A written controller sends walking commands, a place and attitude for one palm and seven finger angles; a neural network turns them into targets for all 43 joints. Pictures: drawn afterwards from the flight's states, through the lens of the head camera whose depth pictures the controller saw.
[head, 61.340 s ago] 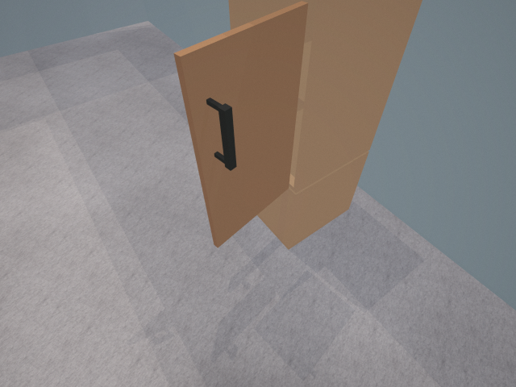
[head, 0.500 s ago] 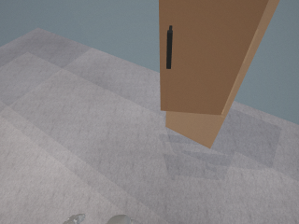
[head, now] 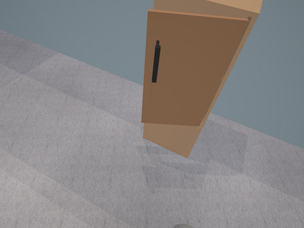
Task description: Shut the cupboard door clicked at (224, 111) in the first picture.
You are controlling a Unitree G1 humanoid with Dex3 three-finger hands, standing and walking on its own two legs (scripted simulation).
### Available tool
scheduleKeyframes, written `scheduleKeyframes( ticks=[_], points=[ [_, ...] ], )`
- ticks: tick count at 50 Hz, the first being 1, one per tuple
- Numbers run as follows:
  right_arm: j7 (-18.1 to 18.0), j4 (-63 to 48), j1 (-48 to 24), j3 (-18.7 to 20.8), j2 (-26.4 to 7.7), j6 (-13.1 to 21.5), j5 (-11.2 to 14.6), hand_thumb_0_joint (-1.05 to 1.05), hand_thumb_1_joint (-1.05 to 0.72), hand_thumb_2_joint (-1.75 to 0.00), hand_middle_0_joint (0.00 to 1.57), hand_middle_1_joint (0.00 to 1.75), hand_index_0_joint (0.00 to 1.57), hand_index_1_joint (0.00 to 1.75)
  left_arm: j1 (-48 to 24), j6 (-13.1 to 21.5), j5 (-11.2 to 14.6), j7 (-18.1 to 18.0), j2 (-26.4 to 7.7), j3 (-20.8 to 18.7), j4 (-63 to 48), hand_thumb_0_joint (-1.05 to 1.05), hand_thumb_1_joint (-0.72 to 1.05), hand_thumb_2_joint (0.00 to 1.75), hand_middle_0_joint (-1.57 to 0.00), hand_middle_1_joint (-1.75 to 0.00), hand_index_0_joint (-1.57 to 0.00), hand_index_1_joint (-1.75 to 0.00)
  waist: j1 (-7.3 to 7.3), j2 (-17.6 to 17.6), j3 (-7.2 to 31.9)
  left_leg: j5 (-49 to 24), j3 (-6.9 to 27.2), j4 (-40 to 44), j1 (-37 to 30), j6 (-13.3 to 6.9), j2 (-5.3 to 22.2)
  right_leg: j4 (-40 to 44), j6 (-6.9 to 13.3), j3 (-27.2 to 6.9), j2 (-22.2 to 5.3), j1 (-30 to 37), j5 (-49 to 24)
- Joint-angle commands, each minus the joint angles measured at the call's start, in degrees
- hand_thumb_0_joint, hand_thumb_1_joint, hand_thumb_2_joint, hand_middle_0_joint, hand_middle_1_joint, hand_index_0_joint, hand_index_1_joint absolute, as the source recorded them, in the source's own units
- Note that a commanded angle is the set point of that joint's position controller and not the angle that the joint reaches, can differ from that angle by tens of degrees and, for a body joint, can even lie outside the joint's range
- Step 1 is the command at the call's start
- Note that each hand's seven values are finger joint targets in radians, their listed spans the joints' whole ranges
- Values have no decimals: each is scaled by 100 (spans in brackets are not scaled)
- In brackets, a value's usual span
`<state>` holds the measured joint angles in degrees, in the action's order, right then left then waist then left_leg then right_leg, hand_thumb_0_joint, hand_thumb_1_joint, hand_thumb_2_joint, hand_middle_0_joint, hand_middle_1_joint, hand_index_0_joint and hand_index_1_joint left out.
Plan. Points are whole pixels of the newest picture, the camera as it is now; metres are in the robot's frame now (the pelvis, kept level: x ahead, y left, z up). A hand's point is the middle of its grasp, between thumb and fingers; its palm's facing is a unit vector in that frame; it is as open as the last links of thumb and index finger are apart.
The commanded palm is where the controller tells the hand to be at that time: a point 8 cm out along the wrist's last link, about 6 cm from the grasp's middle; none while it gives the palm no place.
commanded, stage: take the last steps up to it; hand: left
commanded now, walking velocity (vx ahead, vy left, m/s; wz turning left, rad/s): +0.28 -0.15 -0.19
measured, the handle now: (155, 62) +0.67 +0.02 +0.07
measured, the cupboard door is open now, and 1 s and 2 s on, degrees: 25 25 25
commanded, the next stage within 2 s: come to a stop and stand still in 0.50 s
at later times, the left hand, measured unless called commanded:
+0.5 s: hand (127, 218) +0.18 +0.07 -0.18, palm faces -0.02 -0.98 -0.19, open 7.2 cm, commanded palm none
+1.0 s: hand (139, 193) +0.26 +0.04 -0.18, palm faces +0.03 -0.96 -0.27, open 7.4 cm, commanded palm none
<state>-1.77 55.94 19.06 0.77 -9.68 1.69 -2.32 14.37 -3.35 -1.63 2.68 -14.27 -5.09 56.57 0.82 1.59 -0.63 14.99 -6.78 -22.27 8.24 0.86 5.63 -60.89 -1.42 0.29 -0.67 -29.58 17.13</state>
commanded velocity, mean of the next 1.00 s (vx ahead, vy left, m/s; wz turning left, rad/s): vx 0.02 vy -0.02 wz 0.00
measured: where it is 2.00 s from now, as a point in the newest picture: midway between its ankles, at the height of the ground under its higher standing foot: outside the picture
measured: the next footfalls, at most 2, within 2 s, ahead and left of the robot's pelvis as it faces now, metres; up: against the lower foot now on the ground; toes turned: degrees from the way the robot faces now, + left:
right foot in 0.22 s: +0.14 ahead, -0.19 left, +0.00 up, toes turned -8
left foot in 0.58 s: +0.25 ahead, -0.02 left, +0.00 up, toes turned +7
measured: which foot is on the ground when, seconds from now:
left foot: down 0.00-0.22, up 0.24-0.56, down 0.58-0.90, up 0.92-1.00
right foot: up 0.00-0.20, down 0.22-0.60, up 0.62-0.80, down 0.82-1.00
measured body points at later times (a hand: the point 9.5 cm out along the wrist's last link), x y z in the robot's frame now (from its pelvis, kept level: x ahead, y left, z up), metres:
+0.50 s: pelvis +0.13 -0.11 -0.01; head +0.16 -0.10 +0.44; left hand +0.19 +0.13 -0.17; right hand +0.17 -0.35 -0.16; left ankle +0.16 +0.00 -0.71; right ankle +0.10 -0.18 -0.75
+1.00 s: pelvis +0.21 -0.15 -0.02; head +0.26 -0.17 +0.43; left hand +0.26 +0.09 -0.16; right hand +0.27 -0.41 -0.17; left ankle +0.17 -0.03 -0.71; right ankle +0.22 -0.27 -0.75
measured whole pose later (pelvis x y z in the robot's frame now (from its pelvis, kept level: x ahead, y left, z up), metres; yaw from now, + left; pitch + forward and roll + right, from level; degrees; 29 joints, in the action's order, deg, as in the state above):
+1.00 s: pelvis +0.21 -0.15 -0.02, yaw +1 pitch +0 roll +1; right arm -1.5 58.2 9.4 3.6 -12.9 -3.5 -0.5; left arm 10.7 -1.0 -1.4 -2.0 -10.7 -2.1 58.5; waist -0.2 -1.1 -5.5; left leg 29.2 -2.2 -47.9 19.0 1.7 0.5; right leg -33.2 0.4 0.9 -2.2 -15.9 17.4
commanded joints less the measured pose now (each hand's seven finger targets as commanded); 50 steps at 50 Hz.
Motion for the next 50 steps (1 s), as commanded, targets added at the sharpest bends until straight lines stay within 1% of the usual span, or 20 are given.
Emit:
scheduleKeyframes(
  ticks=[1,7,9,10,11,12,13,14,16,19,25,28,29,30,31,35,39,43,46,50],
  points=[
    [-97,5,668,342,-1129,96,4,0,-90,-90,20,30,20,30,-869,184,-18,99,-55,33,-611,0,90,90,-20,-30,-20,-30,304,-1146,-315,-823,854,1008,-748,-713,1423,705,-74,89,-314,-934,-169],
    [-24,111,398,445,-1346,59,-21,0,-90,-90,20,30,20,30,-904,260,16,130,-89,45,-517,0,90,90,-20,-30,-20,-30,193,-1387,-364,-718,514,656,61,-641,1476,2335,72,492,-157,623,-92],
    [1,102,125,439,-1356,34,16,0,-90,-90,20,30,20,30,-45,318,12,94,-284,-39,-231,0,90,90,-20,-30,-20,-30,-297,-915,-61,-690,235,-182,660,-382,1181,3130,196,591,77,2088,-531],
    [51,90,52,401,-1196,50,75,0,-90,-90,20,30,20,30,738,393,-10,41,-623,-116,43,0,90,90,-20,-30,-20,-30,-661,-153,309,-580,-264,-1357,1327,-160,728,3585,359,220,-204,3282,-301],
    [94,-81,-15,251,-612,64,166,0,-90,-90,20,30,20,30,1531,491,-36,-74,-1294,-253,297,0,90,90,-20,-30,-20,-30,-945,1830,812,1836,-569,-3288,2694,63,-185,4327,893,-1921,-1746,4295,216],
    [70,-235,-265,241,-701,31,164,0,-90,-90,20,30,20,30,1548,472,69,-157,-1383,-216,339,0,90,90,-20,-30,-20,-30,-880,1702,700,2323,196,-4387,2972,-51,-217,4792,1213,-2635,-2151,3782,-85],
    [88,-273,-329,284,-702,-20,167,0,-90,-90,20,30,20,30,1150,431,85,-210,-1196,-162,216,0,90,90,-20,-30,-20,-30,-698,984,142,1911,470,-4650,3046,-99,-9,4953,1304,-2171,-2111,3183,162],
    [61,-129,-247,277,-611,10,147,0,-90,-90,20,30,20,30,676,474,42,-252,-949,-119,128,0,90,90,-20,-30,-20,-30,-488,1420,179,1498,499,-4843,3135,-71,110,4844,1346,-2119,-1873,3062,-226],
    [82,34,-151,289,-666,-41,93,0,-90,-90,20,30,20,30,51,513,73,-304,-418,66,-8,0,90,90,-20,-30,-20,-30,-126,697,10,953,565,-4589,2594,9,281,4707,1316,-1004,-1557,2380,-1004],
    [147,148,191,242,-334,-155,54,0,-90,-90,20,30,20,30,-224,606,40,-330,-239,157,-20,0,90,90,-20,-30,-20,-30,232,336,-19,517,325,-3845,1867,77,150,4831,1246,-270,-1298,1606,-1379],
    [165,-49,-312,180,-223,-72,67,0,-90,-90,20,30,20,30,102,645,34,-335,-268,158,245,0,90,90,-20,-30,-20,-30,71,188,-157,350,119,-1820,1494,34,-51,4612,1377,-426,-1341,2065,-1837],
    [118,213,239,185,-414,55,53,0,-90,-90,20,30,20,30,141,598,106,-327,-159,186,349,0,90,90,-20,-30,-20,-30,312,-117,77,-884,163,-536,24,-60,-187,3516,963,-135,-901,1678,-1820],
    [79,291,685,247,-784,112,8,0,-90,-90,20,30,20,30,267,580,133,-311,-9,195,277,0,90,90,-20,-30,-20,-30,429,-970,358,-1557,1235,-158,-710,-415,537,2497,651,175,-409,1130,-1275],
    [16,321,965,332,-1255,96,-32,0,-90,-90,20,30,20,30,367,580,172,-293,187,252,175,0,90,90,-20,-30,-20,-30,439,-1870,515,-2657,2665,203,-1362,-1124,1799,1278,350,606,83,164,796],
    [-44,280,775,303,-1260,2,-7,0,-90,-90,20,30,20,30,153,553,107,-322,13,267,82,0,90,90,-20,-30,-20,-30,414,-1370,292,-2963,2738,366,-976,-1510,2112,508,338,181,36,38,1853],
    [-181,75,-466,34,-689,-4,83,0,-90,-90,20,30,20,30,205,359,138,-383,186,281,280,0,90,90,-20,-30,-20,-30,-110,-1174,29,-5032,1202,103,-87,-1074,1263,1810,46,-111,-335,1042,1140],
    [-148,64,-639,247,-923,-157,207,0,-90,-90,20,30,20,30,550,291,61,-421,-5,223,344,0,90,90,-20,-30,-20,-30,-181,-496,444,-3754,715,-428,-290,-544,663,3335,85,31,-140,1712,-1344],
    [-17,-42,-620,351,-729,-354,198,0,-90,-90,20,30,20,30,136,229,0,-407,-545,103,51,0,90,90,-20,-30,-20,-30,-60,-82,97,-695,375,-963,457,-103,-151,3387,673,-911,-1051,1442,-2757],
    [5,-84,-694,336,-523,-443,179,0,-90,-90,20,30,20,30,186,278,7,-466,-732,67,85,0,90,90,-20,-30,-20,-30,-187,1134,143,1432,316,-2412,1097,72,-590,3781,1251,-1521,-1809,2012,-4883],
    [6,-190,-988,335,-639,-451,218,0,-90,-90,20,30,20,30,200,276,-20,-573,-801,-15,11,0,90,90,-20,-30,-20,-30,-361,951,396,1904,837,-3568,1916,135,-570,3549,1499,-1432,-1992,2904,-5682]
  ],
)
